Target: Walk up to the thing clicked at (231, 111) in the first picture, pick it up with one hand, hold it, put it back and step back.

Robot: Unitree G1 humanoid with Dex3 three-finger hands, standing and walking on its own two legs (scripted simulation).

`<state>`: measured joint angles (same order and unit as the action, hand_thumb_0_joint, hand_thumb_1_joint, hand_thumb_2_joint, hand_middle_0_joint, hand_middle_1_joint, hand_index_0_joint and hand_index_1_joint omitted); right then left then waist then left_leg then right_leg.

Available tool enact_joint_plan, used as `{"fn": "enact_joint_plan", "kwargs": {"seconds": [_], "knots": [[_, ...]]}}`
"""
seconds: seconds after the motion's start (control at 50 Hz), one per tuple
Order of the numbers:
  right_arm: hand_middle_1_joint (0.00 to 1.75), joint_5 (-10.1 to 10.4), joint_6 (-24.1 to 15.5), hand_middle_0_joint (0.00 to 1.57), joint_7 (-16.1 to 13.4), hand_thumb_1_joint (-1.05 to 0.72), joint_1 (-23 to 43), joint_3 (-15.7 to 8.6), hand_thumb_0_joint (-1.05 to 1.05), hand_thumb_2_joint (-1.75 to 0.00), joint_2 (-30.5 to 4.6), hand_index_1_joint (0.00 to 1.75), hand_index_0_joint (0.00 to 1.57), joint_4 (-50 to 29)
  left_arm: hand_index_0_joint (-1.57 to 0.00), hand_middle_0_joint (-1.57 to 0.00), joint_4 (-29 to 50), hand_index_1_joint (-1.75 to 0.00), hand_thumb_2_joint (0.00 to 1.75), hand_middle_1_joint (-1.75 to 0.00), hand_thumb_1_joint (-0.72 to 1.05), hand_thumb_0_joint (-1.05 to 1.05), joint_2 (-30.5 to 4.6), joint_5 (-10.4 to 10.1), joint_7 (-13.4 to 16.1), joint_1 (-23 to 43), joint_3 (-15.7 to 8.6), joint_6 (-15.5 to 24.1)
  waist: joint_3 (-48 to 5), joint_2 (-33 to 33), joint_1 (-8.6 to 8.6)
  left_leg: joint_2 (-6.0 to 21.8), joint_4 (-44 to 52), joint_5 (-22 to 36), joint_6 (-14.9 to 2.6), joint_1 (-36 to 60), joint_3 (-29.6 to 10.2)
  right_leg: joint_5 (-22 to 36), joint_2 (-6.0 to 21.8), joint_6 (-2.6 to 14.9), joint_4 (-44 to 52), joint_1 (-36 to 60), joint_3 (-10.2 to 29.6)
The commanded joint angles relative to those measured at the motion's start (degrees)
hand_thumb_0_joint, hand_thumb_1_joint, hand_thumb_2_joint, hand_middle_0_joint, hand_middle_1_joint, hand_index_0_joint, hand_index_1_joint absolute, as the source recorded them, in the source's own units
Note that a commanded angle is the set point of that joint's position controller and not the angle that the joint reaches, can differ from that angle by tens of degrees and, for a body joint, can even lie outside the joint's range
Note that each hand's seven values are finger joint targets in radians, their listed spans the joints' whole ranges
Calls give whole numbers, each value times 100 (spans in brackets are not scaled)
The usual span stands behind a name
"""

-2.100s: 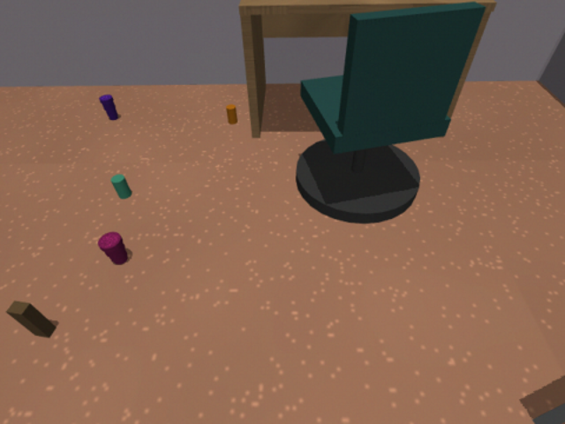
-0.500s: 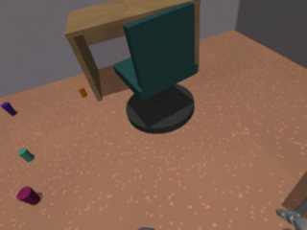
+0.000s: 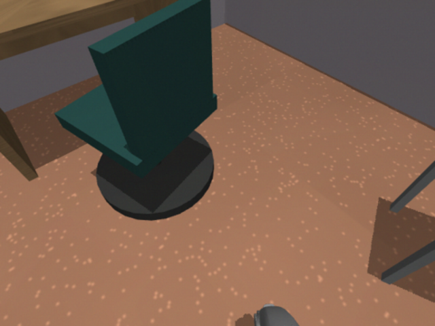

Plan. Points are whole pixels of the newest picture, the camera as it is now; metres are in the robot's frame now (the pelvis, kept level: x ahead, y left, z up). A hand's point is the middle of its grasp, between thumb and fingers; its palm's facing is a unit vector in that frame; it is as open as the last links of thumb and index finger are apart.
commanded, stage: walk up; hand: left
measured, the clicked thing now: out of the picture +1.13 +1.24 -0.71
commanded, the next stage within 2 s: none
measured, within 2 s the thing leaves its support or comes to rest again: neither
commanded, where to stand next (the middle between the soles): +0.68 +1.35 m, yaw -46 degrees
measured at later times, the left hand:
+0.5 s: hand out of the picture +0.33 +0.50 -0.12, palm faces -0.17 -0.79 -0.59, open 7.4 cm
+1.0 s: hand out of the picture +0.57 +0.62 -0.14, palm faces -0.33 -0.75 -0.58, open 7.4 cm
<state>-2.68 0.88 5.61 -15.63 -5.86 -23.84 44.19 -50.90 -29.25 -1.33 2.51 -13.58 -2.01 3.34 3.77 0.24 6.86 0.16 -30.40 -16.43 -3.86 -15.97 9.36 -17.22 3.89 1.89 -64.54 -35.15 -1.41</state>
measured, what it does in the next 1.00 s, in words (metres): steps to the left, turning right: right foot, then left foot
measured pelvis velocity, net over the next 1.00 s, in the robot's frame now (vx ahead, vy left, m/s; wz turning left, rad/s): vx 0.37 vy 0.38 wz -0.36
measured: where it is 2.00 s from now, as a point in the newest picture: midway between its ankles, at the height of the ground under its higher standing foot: (38, 266)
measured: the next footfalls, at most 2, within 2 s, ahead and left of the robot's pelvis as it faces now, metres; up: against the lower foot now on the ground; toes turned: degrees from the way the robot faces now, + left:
right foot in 0.18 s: +0.24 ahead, -0.04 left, +0.00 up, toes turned -16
left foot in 0.56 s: +0.39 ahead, +0.41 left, +0.00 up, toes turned -10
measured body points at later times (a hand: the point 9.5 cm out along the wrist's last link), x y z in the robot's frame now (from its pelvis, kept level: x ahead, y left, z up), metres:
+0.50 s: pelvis +0.22 +0.20 -0.02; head +0.23 +0.15 +0.43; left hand +0.33 +0.54 -0.08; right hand +0.30 -0.15 -0.12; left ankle +0.35 +0.40 -0.69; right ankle +0.20 -0.02 -0.73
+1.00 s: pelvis +0.37 +0.38 -0.03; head +0.39 +0.32 +0.41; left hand +0.59 +0.65 -0.10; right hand +0.31 +0.06 -0.17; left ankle +0.38 +0.47 -0.68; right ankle +0.43 +0.26 -0.73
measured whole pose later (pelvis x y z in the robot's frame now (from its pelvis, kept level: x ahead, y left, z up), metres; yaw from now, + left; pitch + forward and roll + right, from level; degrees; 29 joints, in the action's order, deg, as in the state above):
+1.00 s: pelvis +0.37 +0.38 -0.03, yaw -21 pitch -2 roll -2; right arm -4.2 6.7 3.0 -16.6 -6.2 -24.7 40.3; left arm -47.7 -22.5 1.0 6.1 -14.2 -2.6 3.1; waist 7.2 -8.5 4.2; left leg -0.8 -70.0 -29.7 0.8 -28.6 0.4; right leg -13.9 -0.6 4.6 -43.0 -27.4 -8.1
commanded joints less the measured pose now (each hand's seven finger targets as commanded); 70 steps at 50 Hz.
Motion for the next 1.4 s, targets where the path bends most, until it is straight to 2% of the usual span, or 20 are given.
{"fn": "enact_joint_plan", "kwargs": {"seconds": [0.0, 0.08, 0.14, 0.18, 0.22, 0.34, 0.46, 0.52, 0.56, 0.58, 0.74, 0.84, 0.9, 0.94, 1.08, 1.2, 1.26, 1.3, 1.34, 1.38], "knots": [[30, -35, -290, 20, -98, -90, 216, -422, 0, -90, -1323, 30, 20, -716, -20, -20, 311, -30, 90, -30, 90, 0, -1119, 11, 42, -76, -371, 15, -362, -688, -166, 1294, 1361, 1565, -142, 1026, -1202, 102, 294, -141, 1329, -260, -61], [30, -116, -204, 20, -48, -90, 368, -463, 0, -90, -1137, 30, 20, -908, -20, -20, 318, -30, 90, -30, 90, 0, -671, -17, 51, 17, -278, 41, -430, -871, -296, 848, 995, 3173, 410, 301, -239, 1295, -181, 32, 2466, 1401, -911], [30, -53, -126, 20, -118, -90, 1006, -404, 0, -90, -1006, 30, 20, -1309, -20, -20, -406, -30, 90, -30, 90, 0, -1134, 69, 263, -2247, -630, -30, -1353, 60, -1532, 120, -1936, 3823, 1155, -1226, 457, 2021, -428, 387, 3927, 4764, -1218], [30, -105, -11, 20, -180, -90, -172, -257, 0, -90, -907, 30, 20, -1141, -20, -20, -42, -30, 90, -30, 90, 0, -1569, 46, 472, -1953, -817, -57, -1787, 664, -1137, 241, -4547, -1916, 1242, -3265, -1364, 448, 2383, 1641, 3798, 5570, 2964], [30, -71, 109, 20, -282, -90, -58, -473, 0, -90, -1570, 30, 20, -1123, -20, -20, 350, -30, 90, -30, 90, 0, -1713, -72, 630, -632, -765, -2, -1118, -138, -758, 426, -5981, -1680, 1313, -3554, -2146, -949, 3081, 2292, 4810, 4233, 4084], [30, -53, 302, 20, 128, -90, -146, -338, 0, -90, -1238, 30, 20, -828, -20, -20, 363, -30, 90, -30, 90, 0, -1469, 240, 438, 343, -721, 300, -32, 317, -112, 850, -4067, 56, 617, -1700, -1678, -696, 980, 854, 4790, 852, 571], [30, -9, 303, 20, 276, -90, 497, -328, 0, -90, -1151, 30, 20, -832, -20, -20, 224, -30, 90, -30, 90, 0, -1809, 387, 324, -155, -855, 284, -186, 1060, -429, 828, -1908, 530, 617, -493, -866, -654, 571, 627, 4403, 465, 104], [30, -66, 275, 20, 150, -90, -492, -501, 0, -90, -1271, 30, 20, -491, -20, -20, 308, -30, 90, -30, 90, 0, -1801, 395, 314, 398, -826, 166, -629, 815, 307, 462, -1022, -87, 486, 796, -523, -691, 606, 477, 3150, 1, 121], [30, -260, 116, 20, -28, -90, -1259, -673, 0, -90, -1864, 30, 20, -318, -20, -20, 317, -30, 90, -30, 90, 0, -505, 378, 370, 23, -463, 58, -410, -2039, 720, 1282, 1080, -1504, 429, 1225, -2419, -1956, -733, 169, -218, -1330, -243], [30, -206, 36, 20, -113, -90, -507, -664, 0, -90, -2292, 30, 20, -435, -20, -20, 348, -30, 90, -30, 90, 0, -512, 264, 465, -183, -430, 42, -218, -2300, 159, 1897, 1453, -403, 278, 996, -3422, -1746, -857, 224, -876, -1898, 307], [30, -241, 32, 20, -297, -90, 331, -312, 0, -90, -1190, 30, 20, -848, -20, -20, -185, -30, 90, -30, 90, 0, -881, 31, 382, -754, -432, 46, -761, -1525, -215, 1247, -165, 3426, -790, 1344, -1431, -680, -119, -88, 852, -459, -159], [30, -192, 164, 20, -262, -90, 856, -355, 0, -90, -1204, 30, 20, -1338, -20, -20, -194, -30, 90, -30, 90, 0, -843, 98, 425, -1831, -561, 9, -937, -725, -980, 871, -1272, 3204, -250, -476, -650, 1269, -217, 244, 3193, 2492, -427], [30, -110, 243, 20, -247, -90, -68, -187, 0, -90, -847, 30, 20, -1346, -20, -20, 156, -30, 90, -30, 90, 0, -1586, 294, 589, -2084, -833, 9, -1498, 620, -980, 264, -3960, -1578, 535, -3015, -1381, 460, 2045, 1095, 4067, 4523, 3172], [30, -122, 405, 20, -340, -90, -297, -447, 0, -90, -1487, 30, 20, -1153, -20, -20, 598, -30, 90, -30, 90, 0, -1573, 211, 626, -943, -780, 18, -912, 51, -645, 280, -5165, -1526, 672, -2873, -1827, -883, 2587, 1878, 4638, 2976, 3917], [30, -222, 472, 20, 3, -90, -317, -391, 0, -90, -1346, 30, 20, -819, -20, -20, 733, -30, 90, -30, 90, 0, -1458, 357, 393, -294, -855, 129, -174, 710, -391, 459, -4130, -392, 426, -1616, -1396, -1621, 877, 830, 4341, 468, 1304], [30, -163, 476, 20, 95, -90, 59, -413, 0, -90, -1337, 30, 20, -954, -20, -20, 683, -30, 90, -30, 90, 0, -1843, 461, 326, -549, -995, 92, -293, 1340, -697, 355, -2696, -1298, 340, -1142, -872, -1738, 872, 890, 4062, 357, 1367], [30, -163, 391, 20, 29, -90, -857, -535, 0, -90, -1406, 30, 20, -657, -20, -20, 787, -30, 90, -30, 90, 0, -1743, 429, 336, -150, -892, 35, -695, 883, -142, 209, -1236, -1054, 90, 264, -752, -1417, 822, 657, 3198, -281, 1194], [30, -360, 259, 20, -146, -90, -1342, -649, 0, -90, -1923, 30, 20, -602, -20, -20, 769, -30, 90, -30, 90, 0, -540, 331, 429, -202, -516, -30, -275, -2003, 329, 1094, 1108, -2314, 128, 406, -2782, -2108, -1034, 92, -117, -1749, -46], [30, -186, 205, 20, -272, -90, -60, -709, 0, -90, -2529, 30, 20, -882, -20, -20, 729, -30, 90, -30, 90, 0, -975, 255, 643, 20, -504, 1, 247, -2106, -63, 2092, 1778, -2356, -565, -784, -4599, -1548, -591, 287, -905, -1734, 784], [30, -258, 168, 20, -326, -90, 265, -540, 0, -90, -1727, 30, 20, -1022, -20, -20, 331, -30, 90, -30, 90, 0, -1120, 91, 541, -162, -551, 5, 436, -941, -182, 1221, 951, -753, 56, -649, -3033, -809, -483, 146, -697, -1469, 989]]}}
